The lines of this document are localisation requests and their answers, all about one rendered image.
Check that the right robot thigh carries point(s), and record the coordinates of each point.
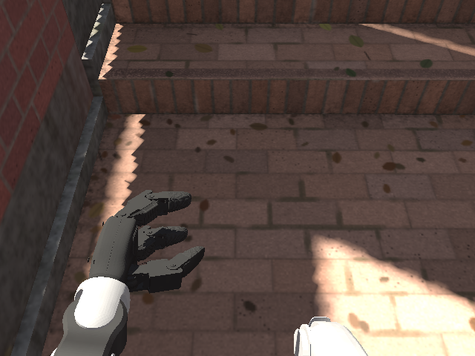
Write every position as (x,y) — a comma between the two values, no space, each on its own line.
(326,339)

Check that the robot right shin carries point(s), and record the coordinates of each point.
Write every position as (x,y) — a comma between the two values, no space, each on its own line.
(319,319)

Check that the robot left hand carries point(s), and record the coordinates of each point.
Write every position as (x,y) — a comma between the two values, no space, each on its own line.
(121,244)

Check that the left robot forearm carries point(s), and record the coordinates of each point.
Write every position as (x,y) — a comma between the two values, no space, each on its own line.
(95,323)

